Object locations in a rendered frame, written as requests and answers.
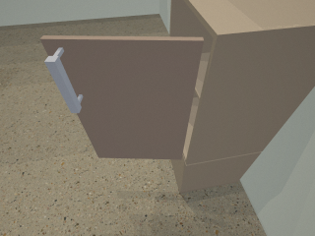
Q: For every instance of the handle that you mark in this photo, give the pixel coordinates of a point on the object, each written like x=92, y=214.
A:
x=59, y=75

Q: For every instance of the cupboard door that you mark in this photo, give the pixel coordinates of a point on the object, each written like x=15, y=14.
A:
x=137, y=90

